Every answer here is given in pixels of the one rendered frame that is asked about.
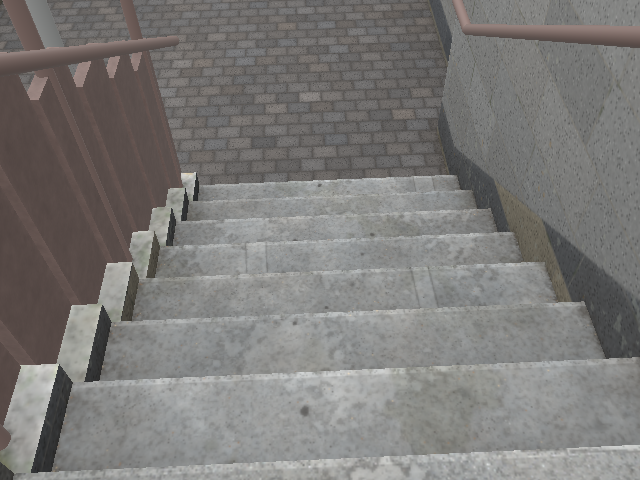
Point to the stairs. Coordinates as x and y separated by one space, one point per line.
347 318

